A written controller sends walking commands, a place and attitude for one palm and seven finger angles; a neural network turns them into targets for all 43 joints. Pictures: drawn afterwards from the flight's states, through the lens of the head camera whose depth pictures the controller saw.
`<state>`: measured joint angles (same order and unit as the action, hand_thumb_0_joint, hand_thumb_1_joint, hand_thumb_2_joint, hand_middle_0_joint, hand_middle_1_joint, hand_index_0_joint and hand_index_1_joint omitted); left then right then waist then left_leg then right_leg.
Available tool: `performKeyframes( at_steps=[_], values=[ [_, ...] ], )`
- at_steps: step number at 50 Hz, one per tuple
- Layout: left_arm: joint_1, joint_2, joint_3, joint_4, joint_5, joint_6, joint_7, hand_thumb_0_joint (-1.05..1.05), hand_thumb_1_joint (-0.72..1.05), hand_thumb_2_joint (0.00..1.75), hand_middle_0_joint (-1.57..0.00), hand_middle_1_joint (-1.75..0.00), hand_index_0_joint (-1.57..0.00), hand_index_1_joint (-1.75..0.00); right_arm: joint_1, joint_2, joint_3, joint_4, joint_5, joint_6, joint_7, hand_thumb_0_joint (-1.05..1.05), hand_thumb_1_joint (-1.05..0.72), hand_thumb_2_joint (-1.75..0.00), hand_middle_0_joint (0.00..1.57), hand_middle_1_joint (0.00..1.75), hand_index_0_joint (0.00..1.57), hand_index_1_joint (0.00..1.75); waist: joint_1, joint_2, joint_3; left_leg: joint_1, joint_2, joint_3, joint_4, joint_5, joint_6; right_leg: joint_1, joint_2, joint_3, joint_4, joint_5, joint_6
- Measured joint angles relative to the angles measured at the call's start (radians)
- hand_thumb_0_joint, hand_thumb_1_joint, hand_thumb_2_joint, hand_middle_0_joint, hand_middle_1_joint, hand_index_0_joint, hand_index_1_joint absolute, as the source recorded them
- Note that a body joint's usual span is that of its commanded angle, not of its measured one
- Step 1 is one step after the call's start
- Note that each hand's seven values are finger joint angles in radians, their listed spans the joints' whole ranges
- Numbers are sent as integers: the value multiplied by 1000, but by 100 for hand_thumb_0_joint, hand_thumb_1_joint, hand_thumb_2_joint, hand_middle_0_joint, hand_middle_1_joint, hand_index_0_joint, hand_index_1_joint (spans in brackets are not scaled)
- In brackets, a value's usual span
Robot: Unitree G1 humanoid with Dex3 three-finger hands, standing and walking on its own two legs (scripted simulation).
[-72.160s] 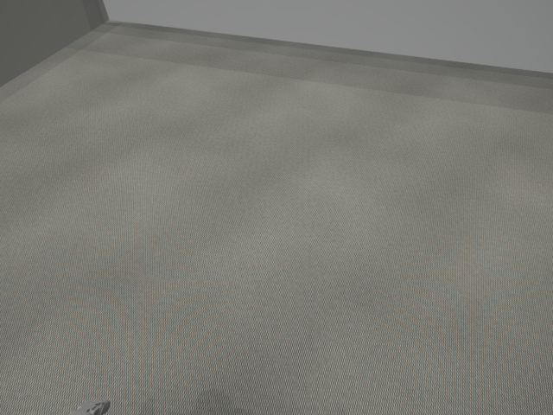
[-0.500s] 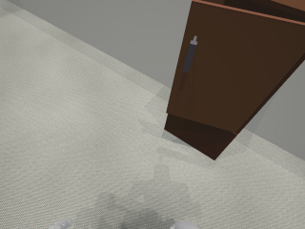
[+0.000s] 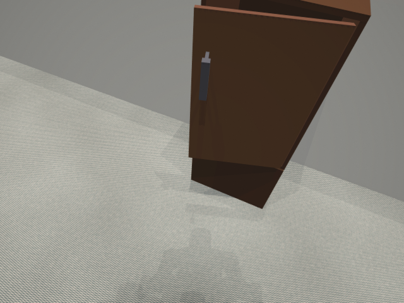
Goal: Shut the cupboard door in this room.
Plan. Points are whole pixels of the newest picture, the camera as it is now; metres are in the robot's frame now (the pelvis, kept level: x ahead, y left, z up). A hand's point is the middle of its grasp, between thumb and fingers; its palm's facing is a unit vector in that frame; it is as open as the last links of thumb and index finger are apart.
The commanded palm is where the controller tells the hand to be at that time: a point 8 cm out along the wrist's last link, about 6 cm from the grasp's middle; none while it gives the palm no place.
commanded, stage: take the last steps up to it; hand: left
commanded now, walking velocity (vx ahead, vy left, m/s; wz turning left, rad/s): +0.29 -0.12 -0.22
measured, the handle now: (205, 76) +0.69 +0.03 +0.07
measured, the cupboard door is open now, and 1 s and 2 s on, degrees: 18 18 18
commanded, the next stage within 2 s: come to a stop and stand still in 0.60 s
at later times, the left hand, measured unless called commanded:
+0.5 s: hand (160, 277) +0.20 +0.10 -0.16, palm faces -0.08 -0.98 -0.19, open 7.4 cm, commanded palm none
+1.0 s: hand (178, 248) +0.27 +0.06 -0.17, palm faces -0.03 -0.98 -0.21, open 7.4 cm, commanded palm none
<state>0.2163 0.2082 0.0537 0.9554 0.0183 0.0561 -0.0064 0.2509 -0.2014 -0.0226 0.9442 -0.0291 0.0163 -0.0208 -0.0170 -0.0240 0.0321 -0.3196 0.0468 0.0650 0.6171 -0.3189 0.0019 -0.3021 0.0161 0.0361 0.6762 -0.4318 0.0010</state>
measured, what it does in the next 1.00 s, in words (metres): walks ahead: right foot, then left foot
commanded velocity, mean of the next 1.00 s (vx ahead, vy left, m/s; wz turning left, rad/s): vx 0.07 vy -0.03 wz -0.04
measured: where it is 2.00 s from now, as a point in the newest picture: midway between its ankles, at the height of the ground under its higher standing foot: outside the picture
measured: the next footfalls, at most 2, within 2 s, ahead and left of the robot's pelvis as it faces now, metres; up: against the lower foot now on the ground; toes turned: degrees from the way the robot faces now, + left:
right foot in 0.40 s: +0.14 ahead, -0.19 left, +0.00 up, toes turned -10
left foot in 0.68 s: +0.27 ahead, +0.01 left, +0.00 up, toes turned +4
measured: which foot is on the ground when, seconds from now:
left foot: down 0.00-0.40, up 0.42-0.66, down 0.68-0.94, up 0.96-1.00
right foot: up 0.00-0.38, down 0.40-0.70, up 0.72-0.86, down 0.88-1.00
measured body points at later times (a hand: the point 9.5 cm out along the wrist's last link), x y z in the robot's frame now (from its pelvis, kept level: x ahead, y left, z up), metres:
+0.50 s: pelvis +0.11 -0.07 +0.01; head +0.14 -0.08 +0.46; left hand +0.21 +0.15 -0.14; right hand +0.03 -0.31 -0.15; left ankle +0.05 +0.06 -0.67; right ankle +0.10 -0.19 -0.73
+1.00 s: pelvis +0.23 -0.12 +0.01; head +0.26 -0.12 +0.45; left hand +0.28 +0.12 -0.15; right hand +0.28 -0.36 -0.15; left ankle +0.22 +0.01 -0.72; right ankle +0.21 -0.24 -0.73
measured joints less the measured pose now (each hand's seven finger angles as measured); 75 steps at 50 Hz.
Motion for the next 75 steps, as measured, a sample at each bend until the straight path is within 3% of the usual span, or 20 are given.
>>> performKeyframes(
  at_steps=[3, 6, 10, 16, 19, 22, 26, 33, 36, 39, 41, 45, 49, 56, 59, 61, 62, 64, 69, 75],
  values=[
    [10, 16, 12, 21, 14, 11, -19, 1, 90, 90, -20, -30, -20, -30, 33, 23, 12, 1, -9, -20, -4, 0, -90, -90, 20, 30, 20, 30, -5, -17, -12, 38, 10, 21, -44, 13, 18, -104, 6, -17, 276, -20, -9],
    [12, 26, 21, 28, 16, 4, -35, 1, 90, 90, -20, -30, -20, -30, 73, 35, 18, 16, -10, -33, -8, 0, -90, -90, 20, 30, 20, 30, -3, -18, -17, 100, 21, 36, -144, 53, 9, -169, -10, -41, 389, 61, 0],
    [5, 27, 22, 28, 15, -3, -42, 1, 91, 90, -20, -30, -19, -30, 115, 37, 12, 48, -8, -43, -9, 0, -90, -90, 20, 30, 20, 30, -6, -7, -15, 163, 39, 58, -232, 77, -2, -196, -42, -56, 321, 129, 12],
    [-34, 18, 14, 33, 14, -11, -48, 1, 91, 90, -20, -30, -19, -30, 154, 26, -10, 97, -11, -34, 0, 0, -90, -90, 20, 30, 20, 30, -36, 11, 4, 213, 68, 86, -233, 34, -39, -135, -72, -87, 43, 145, 11],
    [-50, 17, 10, 27, 13, -35, -49, 1, 91, 90, -20, -30, -19, -30, 180, 20, -17, 120, -6, -24, 5, 0, -90, -90, 20, 30, 20, 30, -45, 16, 6, 207, 86, 83, -148, -36, -66, -38, -60, -102, -125, 178, -6],
    [-67, -8, 6, 34, 8, -79, -29, 1, 91, 90, -20, -30, -19, -30, 163, 5, -20, 150, 7, 0, 9, 1, -90, -90, 20, 30, 20, 30, -33, 45, 23, 94, 93, 16, 151, -184, -28, -16, -39, -116, -108, 178, -24],
    [-33, -42, -3, 53, 5, -88, 2, 0, 91, 90, -20, -30, -20, -30, 99, -2, -25, 138, 6, 6, 10, 1, -90, -90, 20, 30, 20, 30, -21, 45, 20, -71, 56, 0, 395, -160, -13, 63, -30, -135, -182, 166, -28],
    [43, -24, -6, 116, 3, -83, 11, 0, 93, 90, -20, -30, -20, -30, -10, 24, -11, 57, 2, -34, 18, 1, -91, -90, 20, 30, 19, 30, 1, 20, 9, -68, 27, 52, 33, 41, -19, 162, -10, -152, -218, 112, -20],
    [75, -17, -8, 136, -3, -64, 10, 0, 92, 90, -20, -30, -20, -30, -35, 41, 0, 42, -7, -59, 15, 0, -91, -90, 20, 30, 20, 30, 11, -6, 3, -32, 14, 60, 1, 67, 33, 113, -16, -125, -27, -9, -26],
    [63, -16, -15, 147, -3, -43, 13, 1, 92, 90, -20, -30, -19, -30, -41, 61, 16, 36, -5, -59, -5, 0, -91, -90, 20, 30, 20, 30, 14, -26, 7, 11, 3, 70, -25, 39, 34, 11, -26, -92, 189, -70, -16],
    [42, -26, -20, 139, -7, -39, 15, 1, 91, 90, -20, -30, -19, -30, -48, 56, 17, 46, 1, -51, -20, 0, -92, -90, 20, 30, 20, 30, 19, -18, 19, 47, -1, 63, -72, 56, 22, -5, -40, -83, 139, -48, -1],
    [21, -27, -26, 102, 0, -46, 21, 1, 91, 90, -20, -30, -19, -30, -65, 47, 12, 79, 18, -14, -18, 0, -93, -90, 20, 30, 20, 30, 33, -22, 31, 82, -10, 57, -86, 45, 3, 32, -61, -44, -99, 188, 5],
    [3, -32, -25, 90, 8, -41, 22, 1, 91, 90, -20, -30, -20, -30, -82, 26, -15, 82, 23, 24, -8, 0, -92, -90, 20, 30, 20, 30, 28, 12, 29, 63, 3, 34, -41, 16, -17, 37, -46, -57, -94, 114, 0],
    [-43, -38, -13, 53, 14, -42, 41, 1, 91, 90, -20, -30, -20, -30, -115, -14, -33, 62, 27, 51, -9, 0, -91, -90, 20, 30, 20, 30, 36, 12, 74, -23, -68, -38, 256, -217, -38, 54, -63, -58, -153, 147, -4],
    [-49, -21, -5, 42, 14, -37, 43, 1, 90, 90, -20, -30, -20, -30, -124, -16, -31, 50, 27, 49, -5, 0, -91, -90, 20, 30, 20, 30, 39, -6, 81, -5, -70, -32, 160, -163, -43, 54, -74, -56, -168, 159, 10],
    [-46, -6, -1, 40, 9, -32, 44, 1, 90, 90, -20, -30, -20, -30, -121, -16, -25, 41, 25, 38, -1, 0, -91, -90, 20, 30, 20, 30, 35, -12, 77, 46, -56, -25, -14, -6, -41, 45, -75, -58, -144, 148, 23],
    [-41, -3, -1, 39, 5, -27, 44, 1, 90, 90, -20, -30, -20, -30, -113, -22, -22, 34, 22, 30, 1, 0, -91, -90, 20, 30, 20, 30, 32, 1, 68, 69, -41, -30, -74, 54, -13, 34, -65, -66, -120, 135, 30],
    [-46, 19, 1, 42, 1, -13, 47, 1, 90, 90, -20, -30, -20, -30, -112, -5, -18, 38, 14, 24, -1, 0, -91, -90, 20, 30, 20, 30, 37, -25, 72, 72, -52, -18, -58, 14, 26, 5, -67, -44, -22, 23, 24],
    [-57, 38, 2, 54, -5, 9, 44, 1, 90, 90, -20, -30, -19, -30, -96, 33, 8, 38, 6, 14, -18, 0, -90, -90, 20, 30, 20, 30, 39, -33, 77, 100, -53, -13, -110, 38, 36, -38, -22, 2, 197, -69, 17],
    [-35, 19, -19, 61, -6, -12, 32, 1, 91, 90, -20, -30, -19, -30, -74, 49, 13, 71, 17, 9, -13, 0, -91, -90, 20, 30, 20, 30, 35, -10, 48, 101, -58, -4, -137, 65, 26, 95, -32, -18, -103, 109, 6]
  ],
)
